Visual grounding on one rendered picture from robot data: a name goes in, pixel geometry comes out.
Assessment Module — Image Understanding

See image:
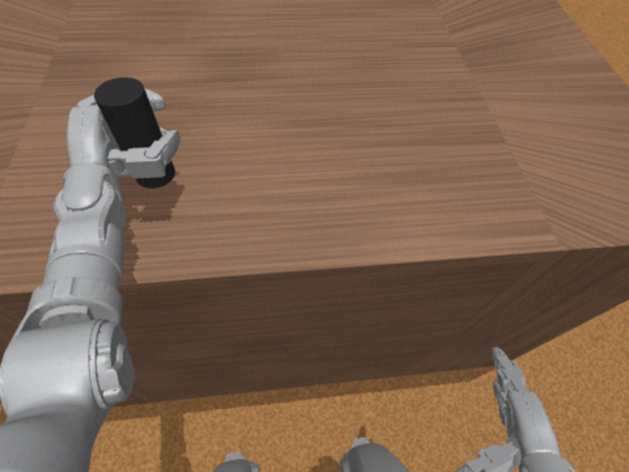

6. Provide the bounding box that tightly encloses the right robot arm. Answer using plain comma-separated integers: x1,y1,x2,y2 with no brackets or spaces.
519,452,575,472

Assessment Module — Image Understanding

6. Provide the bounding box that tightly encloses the left robot arm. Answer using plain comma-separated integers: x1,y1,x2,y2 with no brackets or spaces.
0,163,135,472

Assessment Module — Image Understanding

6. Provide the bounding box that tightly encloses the can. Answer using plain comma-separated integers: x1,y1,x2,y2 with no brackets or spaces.
94,78,175,189

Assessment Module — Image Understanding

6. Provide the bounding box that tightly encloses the right robot hand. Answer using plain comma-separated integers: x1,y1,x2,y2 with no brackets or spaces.
455,347,561,472

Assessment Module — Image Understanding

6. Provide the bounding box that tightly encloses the left robot hand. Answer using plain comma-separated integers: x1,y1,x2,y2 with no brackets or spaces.
67,88,180,182

